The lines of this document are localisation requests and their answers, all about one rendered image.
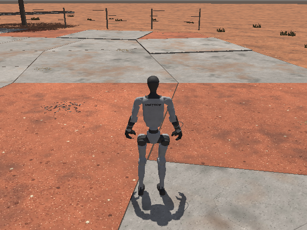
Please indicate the right robot hand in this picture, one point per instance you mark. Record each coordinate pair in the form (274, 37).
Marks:
(179, 134)

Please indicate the left robot upper arm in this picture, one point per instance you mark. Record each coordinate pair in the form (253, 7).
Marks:
(135, 109)

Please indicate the robot right shin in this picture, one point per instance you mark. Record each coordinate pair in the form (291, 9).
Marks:
(161, 173)

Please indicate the right robot upper arm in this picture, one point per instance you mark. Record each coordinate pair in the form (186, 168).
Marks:
(170, 107)

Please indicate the right robot forearm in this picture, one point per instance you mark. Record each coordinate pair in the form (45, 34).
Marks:
(176, 125)

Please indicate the left robot hand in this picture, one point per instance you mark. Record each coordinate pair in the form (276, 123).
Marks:
(131, 132)

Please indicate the right robot thigh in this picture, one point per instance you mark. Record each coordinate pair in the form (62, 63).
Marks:
(164, 142)

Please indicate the left robot forearm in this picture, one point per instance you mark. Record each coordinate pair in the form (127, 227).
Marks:
(130, 125)

